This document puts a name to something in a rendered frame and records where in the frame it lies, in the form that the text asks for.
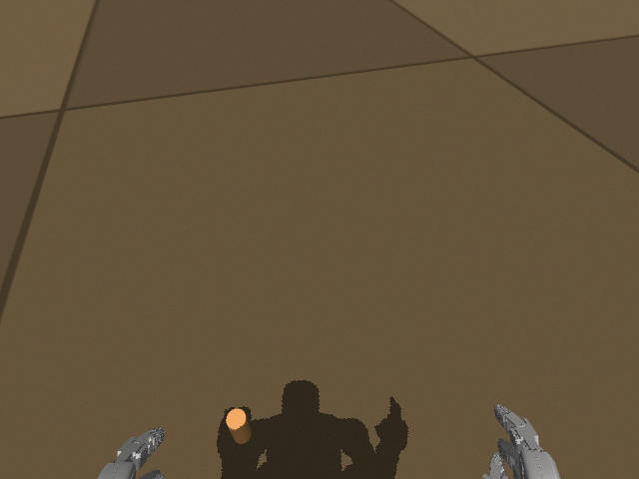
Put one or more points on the can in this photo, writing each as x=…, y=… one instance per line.
x=239, y=426

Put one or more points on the left robot hand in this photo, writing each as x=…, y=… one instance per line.
x=133, y=455

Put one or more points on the right robot hand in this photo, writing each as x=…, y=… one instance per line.
x=524, y=456

